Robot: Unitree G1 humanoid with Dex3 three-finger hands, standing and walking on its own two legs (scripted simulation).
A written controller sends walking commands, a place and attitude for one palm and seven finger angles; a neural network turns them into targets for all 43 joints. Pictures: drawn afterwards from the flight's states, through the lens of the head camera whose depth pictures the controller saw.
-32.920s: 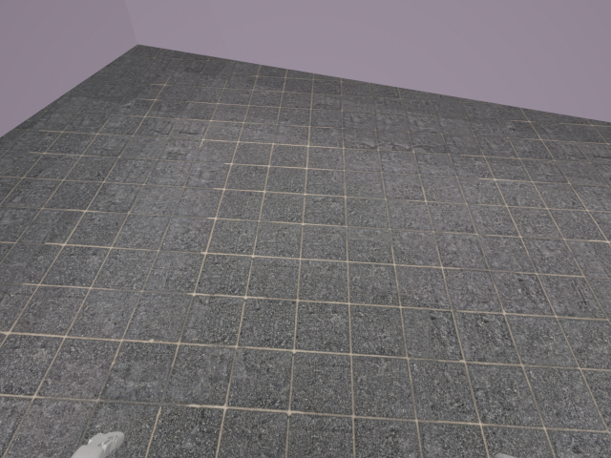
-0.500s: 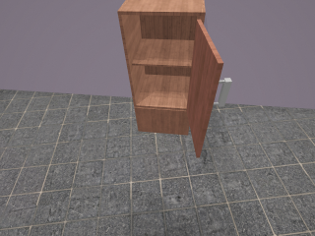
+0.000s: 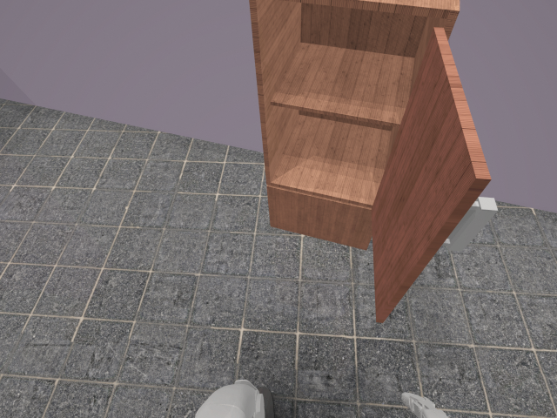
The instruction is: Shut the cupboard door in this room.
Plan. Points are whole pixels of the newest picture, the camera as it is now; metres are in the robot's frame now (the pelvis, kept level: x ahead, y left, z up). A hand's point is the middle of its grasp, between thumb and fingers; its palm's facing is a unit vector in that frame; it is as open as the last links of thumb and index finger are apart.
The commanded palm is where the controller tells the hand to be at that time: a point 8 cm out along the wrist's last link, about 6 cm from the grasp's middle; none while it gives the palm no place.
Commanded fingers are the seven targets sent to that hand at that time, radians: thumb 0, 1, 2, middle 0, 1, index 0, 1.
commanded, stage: turn or walk to find it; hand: left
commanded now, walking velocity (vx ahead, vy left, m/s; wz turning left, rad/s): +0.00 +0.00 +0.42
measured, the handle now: (456, 225) +0.44 -0.25 -0.03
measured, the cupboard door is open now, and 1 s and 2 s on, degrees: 100 100 100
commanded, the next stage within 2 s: none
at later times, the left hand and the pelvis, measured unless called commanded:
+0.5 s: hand (208, 372) +0.19 +0.15 -0.14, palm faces +0.18 -0.94 -0.28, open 7.3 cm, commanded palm none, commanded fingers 0.00 0.90 0.90 -0.20 -0.30 -0.20 -0.30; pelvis +0.10 -0.07 +0.00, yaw +12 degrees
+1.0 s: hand out of the picture +0.00 +0.12 -0.18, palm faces +0.49 -0.83 -0.25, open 7.3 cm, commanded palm none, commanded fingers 0.00 0.90 0.90 -0.20 -0.30 -0.20 -0.30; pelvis +0.10 -0.06 +0.00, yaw +27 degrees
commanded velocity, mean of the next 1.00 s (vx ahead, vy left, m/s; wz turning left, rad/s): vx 0.00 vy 0.00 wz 0.42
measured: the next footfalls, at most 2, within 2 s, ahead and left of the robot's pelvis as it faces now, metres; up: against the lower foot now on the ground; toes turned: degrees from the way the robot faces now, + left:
left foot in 0.02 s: +0.14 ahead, +0.09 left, +0.00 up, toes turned +9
right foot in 0.44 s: +0.17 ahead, -0.16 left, +0.00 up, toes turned +6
